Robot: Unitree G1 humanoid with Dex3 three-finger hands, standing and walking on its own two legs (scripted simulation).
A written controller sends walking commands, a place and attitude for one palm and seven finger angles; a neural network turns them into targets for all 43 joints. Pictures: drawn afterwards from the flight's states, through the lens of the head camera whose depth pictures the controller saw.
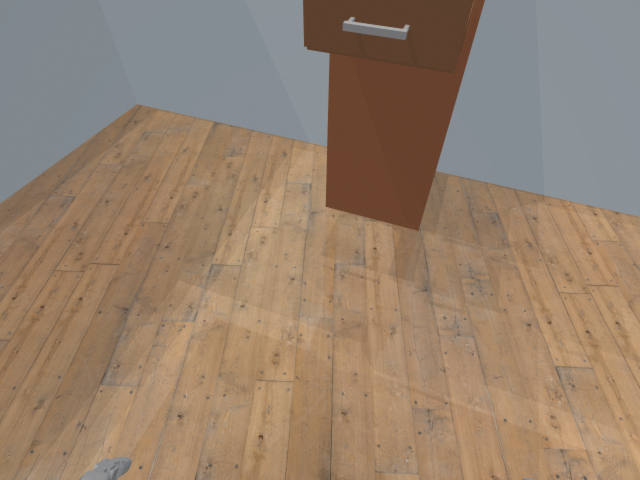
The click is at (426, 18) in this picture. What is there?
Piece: drawer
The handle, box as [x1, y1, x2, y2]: [343, 17, 409, 39]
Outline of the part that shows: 343,22 343,30 404,39 406,37 406,32 409,26 405,25 402,29 359,23 354,21 354,17 351,17 347,21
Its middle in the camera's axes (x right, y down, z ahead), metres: +0.13 -0.49 +0.89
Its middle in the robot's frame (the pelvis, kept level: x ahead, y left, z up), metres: +1.02 -0.07 +0.14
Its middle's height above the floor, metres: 0.91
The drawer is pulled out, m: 0.28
